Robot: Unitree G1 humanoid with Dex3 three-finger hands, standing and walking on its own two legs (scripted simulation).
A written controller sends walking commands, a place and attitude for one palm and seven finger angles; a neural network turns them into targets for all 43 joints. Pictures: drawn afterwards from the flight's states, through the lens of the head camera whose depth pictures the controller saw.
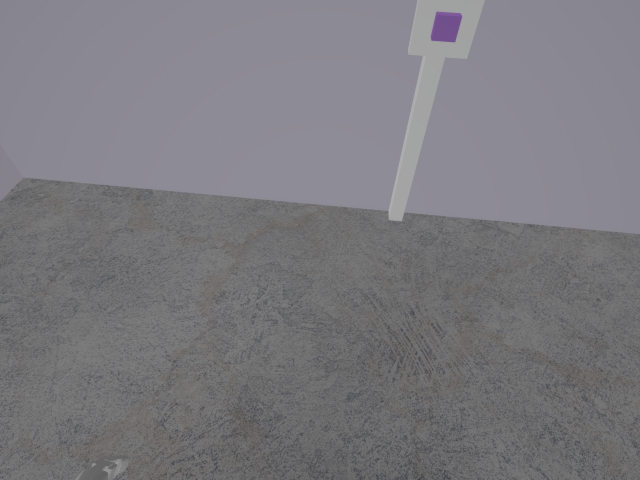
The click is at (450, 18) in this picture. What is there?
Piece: button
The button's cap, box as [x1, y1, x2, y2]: [431, 12, 461, 41]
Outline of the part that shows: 436,12 431,33 431,40 454,41 461,18 460,13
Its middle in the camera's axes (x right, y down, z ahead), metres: +0.36 -0.61 +1.12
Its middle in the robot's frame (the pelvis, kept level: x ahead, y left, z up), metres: +1.27 -0.30 +0.07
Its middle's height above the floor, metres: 0.84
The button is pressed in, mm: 0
